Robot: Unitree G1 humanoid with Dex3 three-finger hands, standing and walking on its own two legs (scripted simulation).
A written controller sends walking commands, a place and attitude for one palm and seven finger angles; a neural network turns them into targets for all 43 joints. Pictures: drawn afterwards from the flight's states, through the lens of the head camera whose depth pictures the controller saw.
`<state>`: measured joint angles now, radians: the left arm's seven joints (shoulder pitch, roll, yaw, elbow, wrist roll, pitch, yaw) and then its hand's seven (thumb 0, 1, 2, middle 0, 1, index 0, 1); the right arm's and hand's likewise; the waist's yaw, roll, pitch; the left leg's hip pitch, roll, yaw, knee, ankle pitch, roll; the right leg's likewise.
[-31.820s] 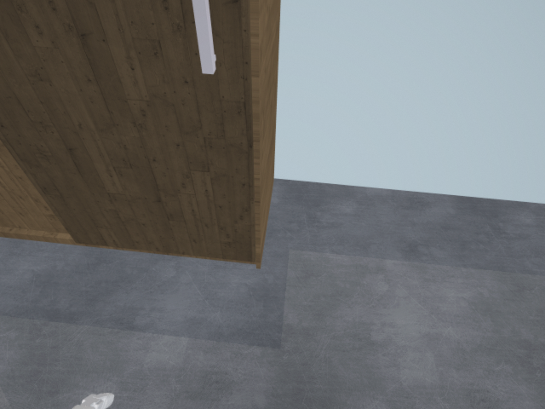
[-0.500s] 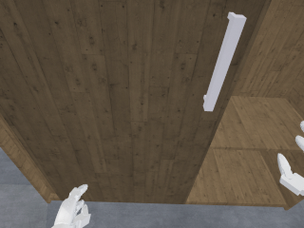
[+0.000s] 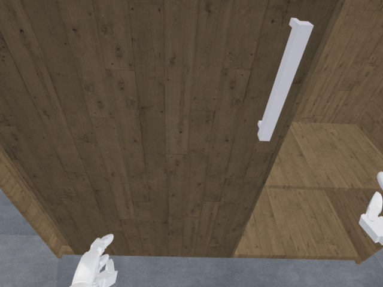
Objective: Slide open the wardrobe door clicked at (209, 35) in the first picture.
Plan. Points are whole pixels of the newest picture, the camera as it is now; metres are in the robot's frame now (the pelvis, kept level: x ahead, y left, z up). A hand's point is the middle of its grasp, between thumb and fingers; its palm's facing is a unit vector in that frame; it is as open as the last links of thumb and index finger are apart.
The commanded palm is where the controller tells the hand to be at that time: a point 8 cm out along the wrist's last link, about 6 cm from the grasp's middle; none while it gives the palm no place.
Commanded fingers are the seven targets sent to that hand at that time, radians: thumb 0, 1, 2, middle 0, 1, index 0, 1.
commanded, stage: step back with the hand held close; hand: right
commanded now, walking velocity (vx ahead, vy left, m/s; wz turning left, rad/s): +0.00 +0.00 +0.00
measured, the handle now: (277, 85) +0.44 -0.18 +0.25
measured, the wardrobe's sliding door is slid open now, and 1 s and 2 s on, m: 0.67 0.67 0.67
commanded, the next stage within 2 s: stop stepping back and stand still in 1.06 s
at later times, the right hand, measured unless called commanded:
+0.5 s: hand out of the picture +0.14 -0.29 +0.16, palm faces +0.42 +0.78 -0.46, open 7.4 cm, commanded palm +0.09 -0.32 +0.17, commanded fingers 0.00 -0.90 -0.90 0.20 0.30 0.20 0.30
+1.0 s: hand out of the picture +0.06 -0.32 +0.17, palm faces +0.51 +0.76 -0.41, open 7.4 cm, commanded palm -0.01 -0.34 +0.17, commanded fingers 0.00 -0.90 -0.90 0.20 0.30 0.20 0.30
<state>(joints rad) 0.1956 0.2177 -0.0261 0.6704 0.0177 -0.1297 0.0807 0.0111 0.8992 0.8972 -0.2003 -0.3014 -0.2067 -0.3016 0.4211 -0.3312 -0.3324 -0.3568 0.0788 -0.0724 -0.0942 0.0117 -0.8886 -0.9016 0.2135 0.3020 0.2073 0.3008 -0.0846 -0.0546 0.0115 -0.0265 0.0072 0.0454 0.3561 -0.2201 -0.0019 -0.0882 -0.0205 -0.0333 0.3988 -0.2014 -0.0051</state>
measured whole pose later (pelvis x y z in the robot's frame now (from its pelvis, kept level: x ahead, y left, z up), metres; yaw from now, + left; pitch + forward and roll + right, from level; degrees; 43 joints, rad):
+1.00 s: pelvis -0.13 -0.03 -0.02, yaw -3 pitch -1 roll +5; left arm 0.22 0.18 0.02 0.61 0.01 -0.16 0.06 0.01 0.90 0.90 -0.20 -0.30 -0.21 -0.30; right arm 0.43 -0.44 -0.46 -0.49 0.02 -0.28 -0.14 0.01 -0.89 -0.90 0.22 0.30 0.21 0.30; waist 0.00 -0.02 0.03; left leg -0.41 -0.10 -0.02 0.97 -0.44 -0.01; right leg -0.48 -0.03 0.02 0.54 -0.05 -0.07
